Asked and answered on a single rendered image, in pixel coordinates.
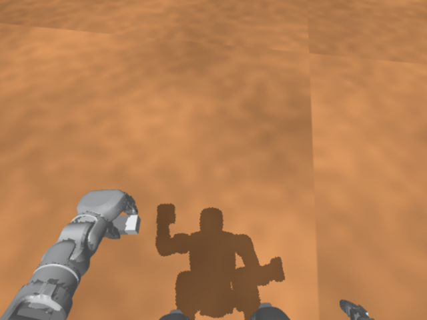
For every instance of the left robot arm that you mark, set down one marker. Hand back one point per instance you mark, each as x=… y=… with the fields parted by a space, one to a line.
x=48 y=294

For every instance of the small box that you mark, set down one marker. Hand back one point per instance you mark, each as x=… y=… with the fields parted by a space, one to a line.
x=127 y=224

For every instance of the right robot hand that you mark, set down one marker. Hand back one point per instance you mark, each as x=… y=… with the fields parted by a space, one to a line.
x=353 y=311

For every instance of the left robot hand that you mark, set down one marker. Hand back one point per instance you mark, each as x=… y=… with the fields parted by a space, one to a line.
x=108 y=204

